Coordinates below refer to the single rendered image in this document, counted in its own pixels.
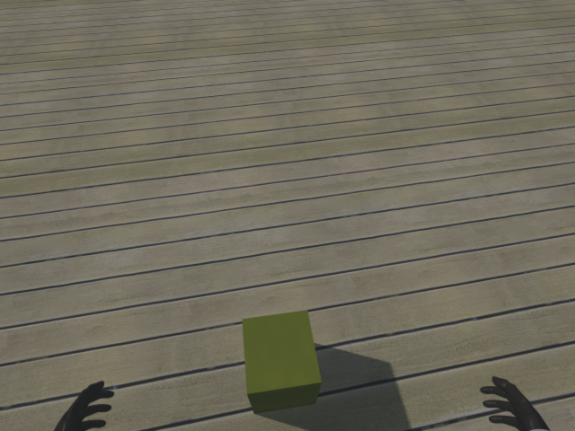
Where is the robot right hand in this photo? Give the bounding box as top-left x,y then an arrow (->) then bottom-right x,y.
480,376 -> 551,431

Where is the carton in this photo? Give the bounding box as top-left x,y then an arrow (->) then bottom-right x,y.
242,310 -> 322,414

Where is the robot left hand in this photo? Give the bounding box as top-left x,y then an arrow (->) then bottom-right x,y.
54,381 -> 114,431

